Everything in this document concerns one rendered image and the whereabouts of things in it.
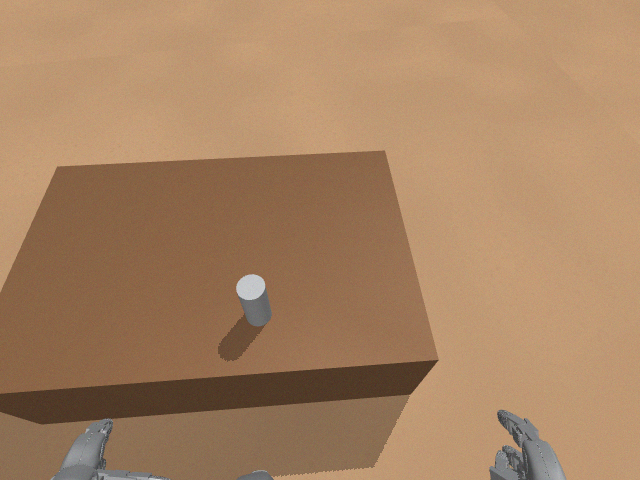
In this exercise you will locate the right robot hand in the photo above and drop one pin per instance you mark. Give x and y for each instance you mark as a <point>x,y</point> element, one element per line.
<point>537,461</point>

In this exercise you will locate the left robot arm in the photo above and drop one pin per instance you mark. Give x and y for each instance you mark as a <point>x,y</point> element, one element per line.
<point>77,472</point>

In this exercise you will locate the can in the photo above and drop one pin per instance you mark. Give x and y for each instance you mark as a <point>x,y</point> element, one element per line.
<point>253,296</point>

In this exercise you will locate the left robot hand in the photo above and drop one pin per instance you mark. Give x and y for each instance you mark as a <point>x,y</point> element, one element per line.
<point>88,449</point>

